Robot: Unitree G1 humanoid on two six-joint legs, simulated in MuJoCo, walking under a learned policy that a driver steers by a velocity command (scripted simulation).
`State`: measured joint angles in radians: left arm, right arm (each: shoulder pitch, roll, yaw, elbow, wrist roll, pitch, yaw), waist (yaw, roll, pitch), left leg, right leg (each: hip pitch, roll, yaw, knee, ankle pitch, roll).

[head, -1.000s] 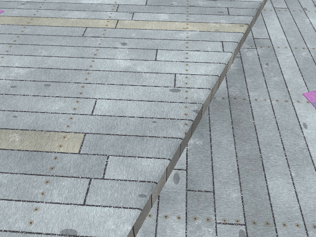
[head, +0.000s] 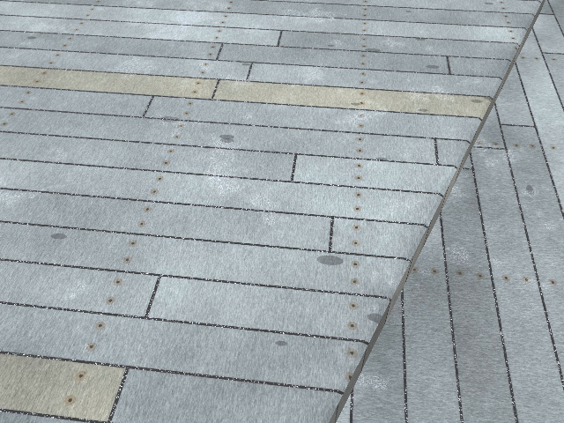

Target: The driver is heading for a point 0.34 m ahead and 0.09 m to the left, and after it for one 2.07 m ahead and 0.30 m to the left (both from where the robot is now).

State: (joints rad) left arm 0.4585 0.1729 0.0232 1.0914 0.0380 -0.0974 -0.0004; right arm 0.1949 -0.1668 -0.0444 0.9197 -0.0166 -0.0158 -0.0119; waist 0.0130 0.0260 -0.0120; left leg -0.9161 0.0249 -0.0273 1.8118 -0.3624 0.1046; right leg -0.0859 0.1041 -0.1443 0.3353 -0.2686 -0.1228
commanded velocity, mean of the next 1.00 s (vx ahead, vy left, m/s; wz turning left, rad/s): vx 0.13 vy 0.00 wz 0.31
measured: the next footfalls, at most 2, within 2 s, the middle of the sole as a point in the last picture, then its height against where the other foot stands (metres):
left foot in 0.24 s outside the picture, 0.13 m higher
right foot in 0.84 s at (322, 382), level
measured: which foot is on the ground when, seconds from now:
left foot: up 0.00-0.22, down 0.24-0.84, up 0.86-1.00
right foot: down 0.00-0.26, up 0.28-0.82, down 0.84-1.00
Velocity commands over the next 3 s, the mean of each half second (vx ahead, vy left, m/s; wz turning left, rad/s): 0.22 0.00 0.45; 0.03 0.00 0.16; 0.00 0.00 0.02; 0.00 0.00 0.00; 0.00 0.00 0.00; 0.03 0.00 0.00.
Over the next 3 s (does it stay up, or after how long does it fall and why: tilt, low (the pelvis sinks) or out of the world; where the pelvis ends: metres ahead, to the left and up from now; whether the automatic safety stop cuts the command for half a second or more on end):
stays up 0.56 0.07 0.13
